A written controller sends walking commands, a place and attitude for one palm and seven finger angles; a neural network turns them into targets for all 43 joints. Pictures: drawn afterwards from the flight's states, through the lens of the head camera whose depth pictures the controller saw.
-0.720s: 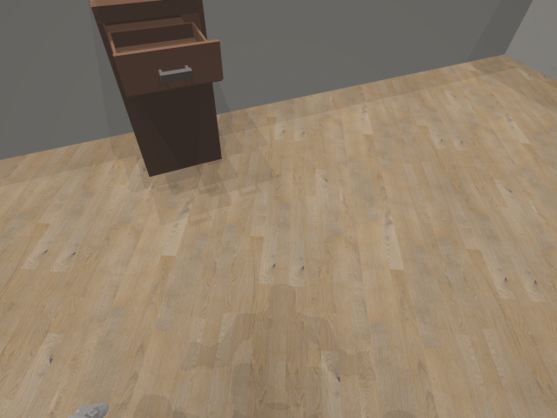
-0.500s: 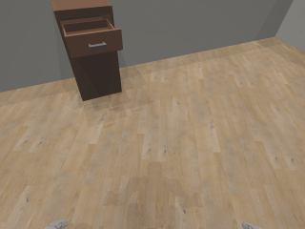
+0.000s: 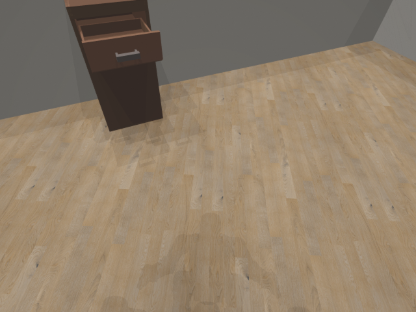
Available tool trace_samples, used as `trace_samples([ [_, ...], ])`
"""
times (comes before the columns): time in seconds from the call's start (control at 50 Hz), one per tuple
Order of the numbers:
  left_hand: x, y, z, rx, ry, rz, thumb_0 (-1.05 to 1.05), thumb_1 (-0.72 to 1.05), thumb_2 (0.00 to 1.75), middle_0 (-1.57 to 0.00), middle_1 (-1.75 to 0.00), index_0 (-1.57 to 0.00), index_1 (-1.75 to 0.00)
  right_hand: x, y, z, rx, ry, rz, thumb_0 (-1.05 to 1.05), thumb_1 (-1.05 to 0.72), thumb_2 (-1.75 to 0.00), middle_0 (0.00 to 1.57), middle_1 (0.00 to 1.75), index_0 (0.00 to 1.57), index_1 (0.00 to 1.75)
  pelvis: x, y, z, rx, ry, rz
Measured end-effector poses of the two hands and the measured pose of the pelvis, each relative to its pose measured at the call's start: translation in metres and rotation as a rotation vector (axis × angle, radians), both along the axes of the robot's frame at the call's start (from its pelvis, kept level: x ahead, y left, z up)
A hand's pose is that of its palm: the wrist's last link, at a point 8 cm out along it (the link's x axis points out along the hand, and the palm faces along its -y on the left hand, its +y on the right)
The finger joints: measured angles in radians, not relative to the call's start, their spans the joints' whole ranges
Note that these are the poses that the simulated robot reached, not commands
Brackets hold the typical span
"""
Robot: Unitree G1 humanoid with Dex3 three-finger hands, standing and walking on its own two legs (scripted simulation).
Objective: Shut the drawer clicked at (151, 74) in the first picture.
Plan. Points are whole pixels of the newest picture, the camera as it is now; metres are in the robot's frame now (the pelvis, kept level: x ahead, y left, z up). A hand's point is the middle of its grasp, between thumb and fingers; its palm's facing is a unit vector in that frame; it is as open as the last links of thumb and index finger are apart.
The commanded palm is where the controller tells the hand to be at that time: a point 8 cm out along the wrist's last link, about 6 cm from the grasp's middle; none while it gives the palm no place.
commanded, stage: stand and wait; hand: left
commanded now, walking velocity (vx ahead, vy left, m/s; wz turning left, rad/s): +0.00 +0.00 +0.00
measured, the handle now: (127, 54) +1.18 +0.45 -0.09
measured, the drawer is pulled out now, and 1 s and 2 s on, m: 0.29 0.29 0.29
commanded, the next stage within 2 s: look at it before walking up in 0.12 s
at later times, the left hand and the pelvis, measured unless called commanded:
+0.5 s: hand out of the picture +0.08 +0.24 -0.16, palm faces -0.03 -0.95 -0.32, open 7.4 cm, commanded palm none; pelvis +0.00 +0.00 +0.00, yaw +0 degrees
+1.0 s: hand out of the picture +0.06 +0.22 -0.17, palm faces -0.01 -0.96 -0.27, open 7.4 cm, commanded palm none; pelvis +0.02 +0.00 +0.00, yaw +0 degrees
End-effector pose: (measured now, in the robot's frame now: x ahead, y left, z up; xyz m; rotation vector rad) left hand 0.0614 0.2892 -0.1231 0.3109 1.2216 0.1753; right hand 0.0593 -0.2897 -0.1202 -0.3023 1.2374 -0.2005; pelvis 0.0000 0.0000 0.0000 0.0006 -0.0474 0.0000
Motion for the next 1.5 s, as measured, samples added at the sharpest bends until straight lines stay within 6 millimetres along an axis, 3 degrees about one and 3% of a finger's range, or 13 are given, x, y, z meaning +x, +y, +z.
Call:
trace_samples([
  [0.2,0.001,-0.003,0.002,0.001,-0.006,-0.003,0.01,0.90,0.90,-0.20,-0.30,-0.20,-0.30,-0.006,0.001,-0.002,0.014,0.009,-0.006,0.01,-0.90,-0.90,0.20,0.30,0.20,0.30,-0.002,-0.002,0.001,0.001,0.005,-0.001],
  [0.88,0.009,-0.007,0.002,0.002,-0.010,0.005,0.01,0.90,0.90,-0.20,-0.30,-0.20,-0.30,0.016,-0.004,0.003,0.001,-0.023,0.008,0.01,-0.90,-0.90,0.20,0.30,0.20,0.30,0.006,-0.006,0.002,0.000,0.008,-0.003],
  [1.0,-0.004,-0.022,-0.014,-0.057,0.034,0.037,0.01,0.91,0.90,-0.20,-0.30,-0.20,-0.30,0.004,0.016,-0.010,0.042,0.028,-0.008,0.00,-0.90,-0.90,0.20,0.30,0.20,0.30,0.023,-0.003,-0.003,-0.009,0.017,-0.005],
  [1.12,-0.028,-0.032,-0.039,-0.149,0.139,0.102,0.01,0.90,0.90,-0.20,-0.30,-0.20,-0.30,-0.010,0.051,-0.021,0.072,0.105,-0.053,0.00,-0.90,-0.90,0.20,0.30,0.20,0.30,0.053,0.014,-0.012,-0.021,0.024,-0.001],
  [1.18,-0.026,-0.035,-0.043,-0.170,0.226,0.085,0.01,0.91,0.90,-0.20,-0.30,-0.20,-0.30,-0.022,0.070,-0.022,0.089,0.121,-0.115,0.00,-0.90,-0.90,0.20,0.30,0.20,0.30,0.071,0.020,-0.012,-0.015,0.030,-0.030],
  [1.26,0.014,-0.039,-0.036,-0.183,0.225,0.056,0.01,0.91,0.90,-0.20,-0.30,-0.20,-0.30,-0.051,0.095,-0.014,0.124,0.230,-0.188,0.00,-0.90,-0.90,0.20,0.30,0.20,0.30,0.095,0.020,-0.005,-0.019,0.036,-0.025],
  [1.36,0.103,-0.050,-0.032,-0.184,0.122,0.013,0.01,0.91,0.90,-0.20,-0.30,-0.20,-0.30,-0.076,0.115,-0.004,0.172,0.408,-0.265,0.00,-0.90,-0.90,0.20,0.30,0.20,0.30,0.131,0.012,-0.005,-0.014,0.044,-0.035],
  [1.44,0.191,-0.068,-0.033,-0.173,0.034,-0.055,0.01,0.91,0.90,-0.19,-0.30,-0.20,-0.30,-0.071,0.117,-0.005,0.204,0.497,-0.322,0.00,-0.90,-0.90,0.20,0.30,0.20,0.30,0.167,-0.001,-0.013,-0.005,0.047,-0.054],
  [1.5,0.256,-0.087,-0.038,-0.161,-0.049,-0.100,0.01,0.91,0.90,-0.19,-0.30,-0.20,-0.30,-0.051,0.107,-0.016,0.222,0.535,-0.352,0.00,-0.90,-0.90,0.20,0.30,0.20,0.30,0.201,-0.017,-0.026,-0.002,0.043,-0.062],
])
